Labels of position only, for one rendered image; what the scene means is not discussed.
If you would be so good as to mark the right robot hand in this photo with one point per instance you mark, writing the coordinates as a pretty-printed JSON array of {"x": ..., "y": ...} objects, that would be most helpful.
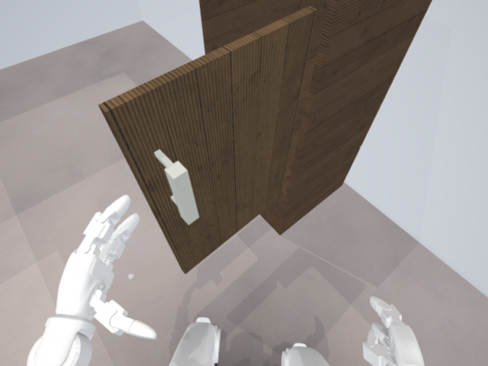
[{"x": 400, "y": 347}]

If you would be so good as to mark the left robot forearm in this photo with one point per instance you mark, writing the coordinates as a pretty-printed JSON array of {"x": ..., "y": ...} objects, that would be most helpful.
[{"x": 65, "y": 342}]

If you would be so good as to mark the robot thigh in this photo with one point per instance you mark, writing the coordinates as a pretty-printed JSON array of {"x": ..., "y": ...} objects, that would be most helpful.
[
  {"x": 199, "y": 346},
  {"x": 302, "y": 356}
]

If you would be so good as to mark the cupboard door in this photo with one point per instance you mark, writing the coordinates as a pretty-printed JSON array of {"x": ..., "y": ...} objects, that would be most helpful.
[{"x": 228, "y": 117}]

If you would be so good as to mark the robot right thigh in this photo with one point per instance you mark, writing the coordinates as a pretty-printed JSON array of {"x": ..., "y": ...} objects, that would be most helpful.
[{"x": 302, "y": 356}]

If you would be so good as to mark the left robot hand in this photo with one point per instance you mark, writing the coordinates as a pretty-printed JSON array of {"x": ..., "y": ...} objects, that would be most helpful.
[{"x": 91, "y": 264}]

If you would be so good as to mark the robot left thigh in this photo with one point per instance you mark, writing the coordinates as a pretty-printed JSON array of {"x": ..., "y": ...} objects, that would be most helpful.
[{"x": 199, "y": 346}]

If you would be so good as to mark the handle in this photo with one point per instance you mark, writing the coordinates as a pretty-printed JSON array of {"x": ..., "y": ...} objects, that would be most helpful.
[{"x": 180, "y": 184}]

